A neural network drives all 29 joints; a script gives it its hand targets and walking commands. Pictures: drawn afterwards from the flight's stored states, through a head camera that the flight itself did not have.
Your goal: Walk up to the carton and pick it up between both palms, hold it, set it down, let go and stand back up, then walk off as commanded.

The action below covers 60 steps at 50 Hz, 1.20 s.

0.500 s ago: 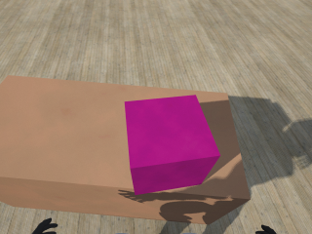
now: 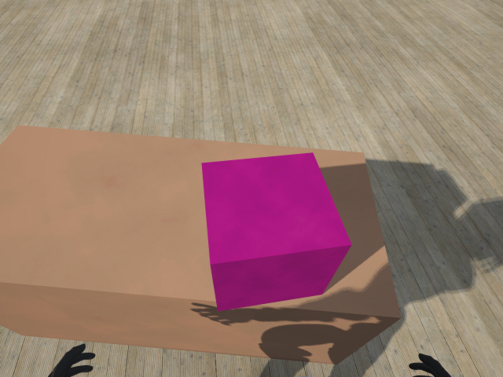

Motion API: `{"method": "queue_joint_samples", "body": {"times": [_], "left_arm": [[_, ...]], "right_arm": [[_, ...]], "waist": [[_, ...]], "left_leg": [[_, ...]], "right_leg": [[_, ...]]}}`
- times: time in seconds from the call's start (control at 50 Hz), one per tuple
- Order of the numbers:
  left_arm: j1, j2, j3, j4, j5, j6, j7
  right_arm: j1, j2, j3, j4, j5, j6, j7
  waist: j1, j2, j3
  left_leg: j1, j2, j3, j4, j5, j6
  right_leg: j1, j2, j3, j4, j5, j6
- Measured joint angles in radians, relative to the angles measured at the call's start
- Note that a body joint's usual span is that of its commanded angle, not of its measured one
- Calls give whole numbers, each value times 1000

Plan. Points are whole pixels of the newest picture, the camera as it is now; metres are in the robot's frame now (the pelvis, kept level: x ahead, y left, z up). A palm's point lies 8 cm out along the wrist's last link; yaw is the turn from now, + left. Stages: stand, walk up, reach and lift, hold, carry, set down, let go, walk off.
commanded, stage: walk up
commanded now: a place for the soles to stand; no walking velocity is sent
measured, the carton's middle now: (265, 232) +0.40 -0.02 -0.09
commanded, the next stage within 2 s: reach and lift in 0.58 s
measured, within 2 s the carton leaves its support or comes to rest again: neither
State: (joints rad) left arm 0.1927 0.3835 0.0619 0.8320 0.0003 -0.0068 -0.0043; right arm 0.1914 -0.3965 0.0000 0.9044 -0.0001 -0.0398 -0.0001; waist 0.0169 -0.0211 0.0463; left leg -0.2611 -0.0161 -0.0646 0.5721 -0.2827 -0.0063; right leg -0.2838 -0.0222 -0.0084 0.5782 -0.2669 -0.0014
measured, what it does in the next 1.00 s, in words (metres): stands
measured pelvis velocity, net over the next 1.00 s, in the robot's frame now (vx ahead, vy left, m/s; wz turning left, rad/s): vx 0.01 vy -0.02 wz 0.00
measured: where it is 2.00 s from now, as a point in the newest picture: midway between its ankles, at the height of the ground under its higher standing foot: outside the picture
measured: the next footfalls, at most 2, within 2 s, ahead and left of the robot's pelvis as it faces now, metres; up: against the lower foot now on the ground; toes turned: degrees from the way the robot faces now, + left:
none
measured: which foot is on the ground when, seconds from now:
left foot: down 0.00-1.00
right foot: down 0.00-1.00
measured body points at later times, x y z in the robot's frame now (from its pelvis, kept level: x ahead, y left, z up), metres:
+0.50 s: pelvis +0.00 -0.01 +0.00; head +0.01 +0.00 +0.45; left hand +0.10 +0.31 -0.10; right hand +0.10 -0.32 -0.11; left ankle +0.02 +0.13 -0.73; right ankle +0.03 -0.13 -0.73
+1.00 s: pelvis +0.01 -0.02 -0.01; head +0.04 -0.01 +0.44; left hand +0.20 +0.28 -0.08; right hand +0.16 -0.32 -0.10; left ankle +0.02 +0.13 -0.73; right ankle +0.03 -0.13 -0.73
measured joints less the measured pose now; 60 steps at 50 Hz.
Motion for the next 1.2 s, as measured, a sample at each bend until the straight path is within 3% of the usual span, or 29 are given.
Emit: {"method": "queue_joint_samples", "body": {"times": [0.64,0.74,0.86,1.02,1.2], "left_arm": [[-14,0,0,15,0,4,-7],[-110,0,0,-66,0,262,25],[-131,-8,-4,-237,0,371,26],[-125,-11,-4,-314,0,338,26],[-35,-21,12,-315,0,207,32]], "right_arm": [[0,2,0,32,0,0,0],[-66,23,-53,83,-11,-105,60],[-113,43,-67,70,-11,-148,79],[-106,46,-67,48,-11,-179,79],[-93,59,-67,-3,-11,-262,81]], "waist": [[0,0,0],[0,16,48],[0,17,53],[0,13,53],[0,-17,46]], "left_leg": [[12,2,0,-50,27,-9],[-21,40,0,78,-42,-10],[-23,70,1,121,-75,-39],[-11,69,1,77,-59,-45],[5,61,1,-13,2,-46]], "right_leg": [[0,0,0,-25,15,0],[0,24,-24,41,-19,0],[0,54,-24,70,-44,-15],[0,51,-25,54,-44,-20],[0,43,-25,4,-6,-24]]}}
